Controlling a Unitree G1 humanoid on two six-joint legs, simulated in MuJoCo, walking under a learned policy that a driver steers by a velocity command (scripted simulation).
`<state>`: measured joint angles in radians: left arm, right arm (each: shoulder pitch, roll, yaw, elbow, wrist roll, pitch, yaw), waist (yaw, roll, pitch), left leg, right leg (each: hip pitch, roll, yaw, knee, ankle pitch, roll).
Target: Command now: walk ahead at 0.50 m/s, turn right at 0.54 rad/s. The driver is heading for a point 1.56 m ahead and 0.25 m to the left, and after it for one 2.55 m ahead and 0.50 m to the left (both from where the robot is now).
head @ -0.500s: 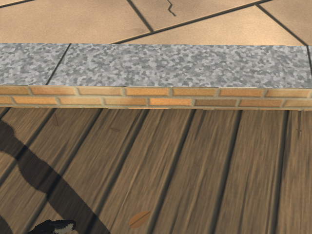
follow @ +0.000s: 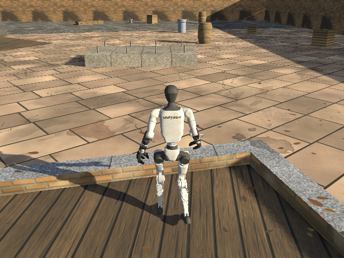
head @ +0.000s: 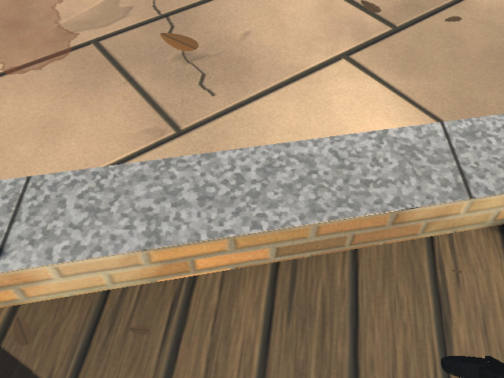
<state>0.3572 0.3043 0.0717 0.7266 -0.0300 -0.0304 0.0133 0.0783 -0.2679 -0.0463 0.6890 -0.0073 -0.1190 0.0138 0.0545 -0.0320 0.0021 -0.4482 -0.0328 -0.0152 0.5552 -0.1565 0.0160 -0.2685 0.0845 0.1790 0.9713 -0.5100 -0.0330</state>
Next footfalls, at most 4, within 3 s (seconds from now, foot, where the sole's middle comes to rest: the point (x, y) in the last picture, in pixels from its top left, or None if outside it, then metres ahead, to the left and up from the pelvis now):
0.42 right None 0.36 -0.17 -0.76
0.92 left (263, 322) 0.63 0.03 -0.76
1.48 right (335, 176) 1.02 -0.17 -0.59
2.08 left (219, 141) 1.15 0.19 -0.59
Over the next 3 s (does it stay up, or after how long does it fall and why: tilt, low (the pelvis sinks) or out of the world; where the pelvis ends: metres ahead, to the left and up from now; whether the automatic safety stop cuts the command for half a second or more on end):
stays up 1.55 0.35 0.19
